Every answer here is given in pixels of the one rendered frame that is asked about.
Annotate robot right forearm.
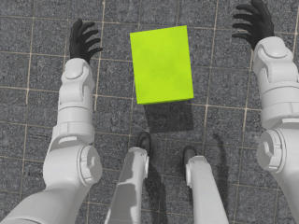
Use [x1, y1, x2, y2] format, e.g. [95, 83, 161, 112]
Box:
[252, 36, 299, 130]

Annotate right robot thigh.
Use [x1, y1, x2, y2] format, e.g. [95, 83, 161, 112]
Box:
[185, 161, 229, 224]

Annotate robot right foot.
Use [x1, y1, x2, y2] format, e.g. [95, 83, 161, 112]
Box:
[182, 146, 197, 183]

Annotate robot left hand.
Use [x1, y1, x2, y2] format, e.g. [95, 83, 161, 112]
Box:
[69, 19, 103, 65]

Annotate carton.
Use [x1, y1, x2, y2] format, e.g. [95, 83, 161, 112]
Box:
[130, 25, 194, 105]

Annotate robot right upper arm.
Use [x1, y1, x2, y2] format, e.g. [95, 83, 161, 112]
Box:
[256, 128, 299, 224]

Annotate robot right hand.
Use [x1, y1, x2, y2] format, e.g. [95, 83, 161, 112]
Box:
[232, 0, 275, 51]

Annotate robot left forearm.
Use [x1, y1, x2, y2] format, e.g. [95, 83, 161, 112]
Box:
[43, 58, 95, 184]

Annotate robot left upper arm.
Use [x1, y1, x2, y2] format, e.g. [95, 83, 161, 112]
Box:
[0, 144, 103, 224]

